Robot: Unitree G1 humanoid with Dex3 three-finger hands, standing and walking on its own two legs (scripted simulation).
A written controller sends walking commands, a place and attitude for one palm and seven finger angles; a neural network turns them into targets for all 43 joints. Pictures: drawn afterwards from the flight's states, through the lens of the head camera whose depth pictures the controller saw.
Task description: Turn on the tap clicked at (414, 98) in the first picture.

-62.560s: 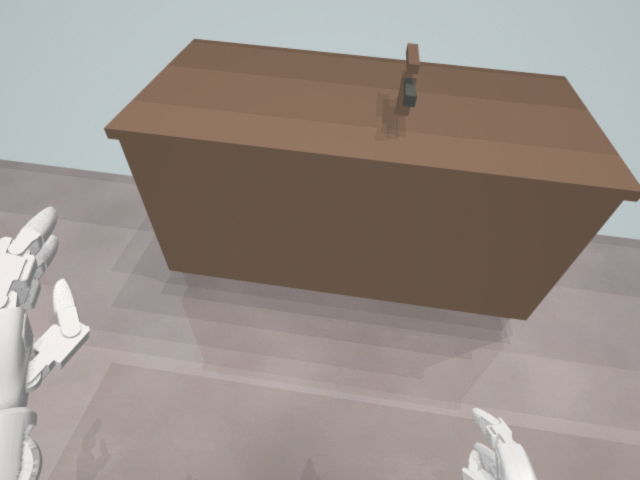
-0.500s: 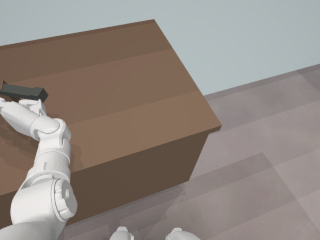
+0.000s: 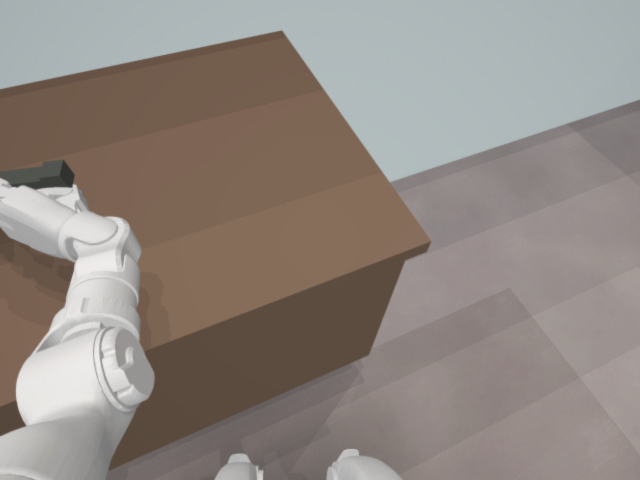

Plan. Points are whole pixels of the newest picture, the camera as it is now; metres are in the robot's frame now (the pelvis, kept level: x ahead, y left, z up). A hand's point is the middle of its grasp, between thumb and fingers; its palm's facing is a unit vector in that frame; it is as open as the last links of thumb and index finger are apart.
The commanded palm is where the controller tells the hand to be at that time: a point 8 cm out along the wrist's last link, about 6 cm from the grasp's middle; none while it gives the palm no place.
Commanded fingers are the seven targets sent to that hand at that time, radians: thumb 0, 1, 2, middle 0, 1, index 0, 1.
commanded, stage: lift the hand up off the lever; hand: left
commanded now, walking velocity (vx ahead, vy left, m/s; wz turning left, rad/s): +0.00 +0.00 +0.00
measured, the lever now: (57, 176) +0.50 +0.29 +0.09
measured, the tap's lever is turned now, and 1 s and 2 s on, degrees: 77 80 80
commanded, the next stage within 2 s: none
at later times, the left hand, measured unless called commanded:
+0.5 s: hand (75, 191) +0.48 +0.26 +0.09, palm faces +0.85 -0.51 -0.11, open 7.9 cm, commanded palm +0.44 +0.29 +0.11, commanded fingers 0.00 0.90 0.90 -0.15 -0.15 -0.15 -0.15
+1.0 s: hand (68, 191) +0.47 +0.27 +0.10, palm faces +0.85 -0.51 -0.09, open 7.8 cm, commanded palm +0.43 +0.29 +0.13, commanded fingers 0.00 0.90 0.90 -0.15 -0.15 -0.15 -0.15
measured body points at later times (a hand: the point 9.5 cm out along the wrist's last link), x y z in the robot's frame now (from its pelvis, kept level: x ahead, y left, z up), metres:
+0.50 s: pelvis -0.01 +0.01 +0.01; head +0.06 +0.00 +0.45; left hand +0.43 +0.29 +0.10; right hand +0.00 -0.25 -0.12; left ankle +0.04 +0.18 -0.68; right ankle +0.02 -0.02 -0.68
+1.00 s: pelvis +0.01 +0.03 +0.02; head +0.06 +0.03 +0.46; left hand +0.43 +0.29 +0.10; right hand +0.03 -0.22 -0.11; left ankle +0.04 +0.18 -0.68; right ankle +0.02 -0.02 -0.68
